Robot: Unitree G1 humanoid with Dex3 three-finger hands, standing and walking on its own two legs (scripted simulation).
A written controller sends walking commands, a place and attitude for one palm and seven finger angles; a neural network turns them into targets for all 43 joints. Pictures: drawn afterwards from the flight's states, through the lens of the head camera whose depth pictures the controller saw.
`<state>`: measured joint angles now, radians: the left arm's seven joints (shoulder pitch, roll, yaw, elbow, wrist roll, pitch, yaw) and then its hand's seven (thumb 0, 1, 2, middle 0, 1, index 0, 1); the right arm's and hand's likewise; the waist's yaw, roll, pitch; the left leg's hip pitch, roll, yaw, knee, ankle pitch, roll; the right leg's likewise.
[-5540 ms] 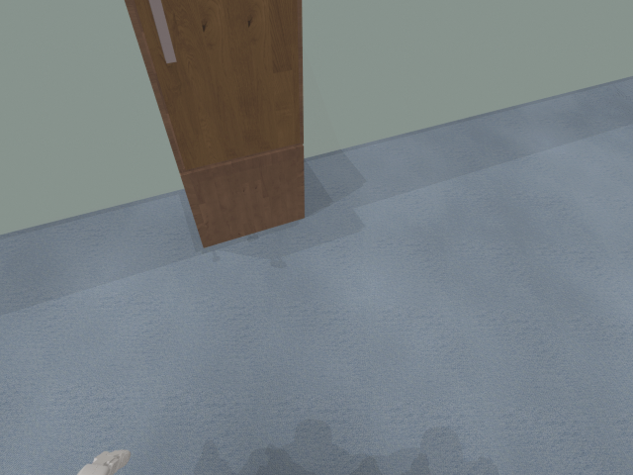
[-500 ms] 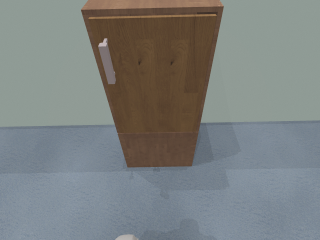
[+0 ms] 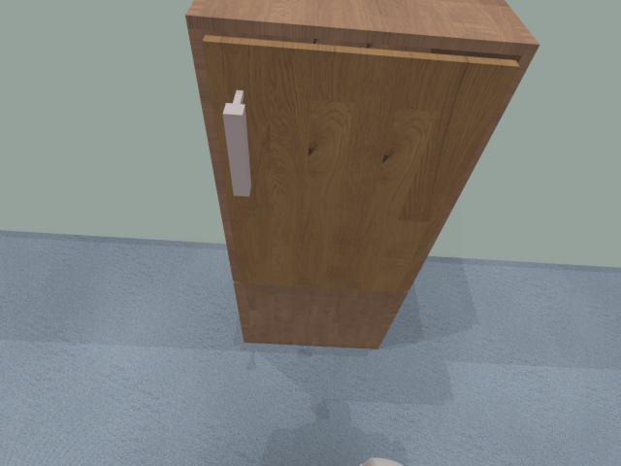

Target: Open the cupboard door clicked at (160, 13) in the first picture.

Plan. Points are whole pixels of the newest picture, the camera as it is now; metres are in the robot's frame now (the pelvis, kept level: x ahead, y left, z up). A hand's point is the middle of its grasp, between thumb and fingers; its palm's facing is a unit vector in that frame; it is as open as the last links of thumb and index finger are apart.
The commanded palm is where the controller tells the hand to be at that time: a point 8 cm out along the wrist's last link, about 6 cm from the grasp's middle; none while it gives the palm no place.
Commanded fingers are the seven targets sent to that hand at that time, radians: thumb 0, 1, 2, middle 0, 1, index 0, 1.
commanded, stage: come to a stop and stand still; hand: left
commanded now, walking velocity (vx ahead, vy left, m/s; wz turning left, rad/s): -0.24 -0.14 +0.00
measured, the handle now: (240, 144) +0.53 +0.16 +0.11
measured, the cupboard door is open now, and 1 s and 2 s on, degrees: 0 0 0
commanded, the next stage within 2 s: look again from close up in 1.50 s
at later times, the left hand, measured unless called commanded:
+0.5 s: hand out of the picture +0.03 +0.11 -0.15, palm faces +0.04 -0.95 -0.29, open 7.3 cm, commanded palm none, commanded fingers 0.00 0.90 0.90 -0.20 -0.30 -0.20 -0.30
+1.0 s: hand out of the picture -0.04 +0.16 -0.18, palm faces +0.06 -0.98 -0.17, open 7.4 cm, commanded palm none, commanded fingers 0.00 0.90 0.90 -0.20 -0.30 -0.20 -0.30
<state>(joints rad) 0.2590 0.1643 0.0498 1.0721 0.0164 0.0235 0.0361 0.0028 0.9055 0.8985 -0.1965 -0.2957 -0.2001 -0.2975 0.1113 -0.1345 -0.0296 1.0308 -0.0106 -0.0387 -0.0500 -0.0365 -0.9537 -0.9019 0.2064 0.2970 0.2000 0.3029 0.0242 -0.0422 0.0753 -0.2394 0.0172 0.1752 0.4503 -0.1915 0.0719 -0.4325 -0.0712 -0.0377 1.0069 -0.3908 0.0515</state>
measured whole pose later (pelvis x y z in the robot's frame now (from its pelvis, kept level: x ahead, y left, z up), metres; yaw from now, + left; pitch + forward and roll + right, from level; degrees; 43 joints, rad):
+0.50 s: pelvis -0.02 -0.08 +0.00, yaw +0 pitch -1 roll +3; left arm 0.23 0.13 0.03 0.99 0.02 0.01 0.03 0.00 0.92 0.90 -0.20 -0.30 -0.21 -0.30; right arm 0.25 -0.22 -0.08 1.05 -0.03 0.08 0.00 0.00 -0.91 -0.90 0.20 0.30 0.19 0.30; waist -0.01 0.07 0.04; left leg -0.44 0.00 0.00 1.07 -0.37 -0.05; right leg -0.24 -0.06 -0.06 0.52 -0.26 -0.02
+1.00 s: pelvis -0.03 -0.03 +0.01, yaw +0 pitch +0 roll +0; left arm 0.30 0.20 0.05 1.10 0.02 0.04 0.00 0.01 0.91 0.90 -0.20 -0.30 -0.20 -0.30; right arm 0.29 -0.13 -0.01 1.07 -0.03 -0.01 -0.04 0.00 -0.93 -0.90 0.20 0.30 0.20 0.30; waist 0.01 -0.05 0.00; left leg -0.09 0.01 0.03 0.35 -0.25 0.00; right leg -0.36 -0.04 -0.03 0.81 -0.36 0.04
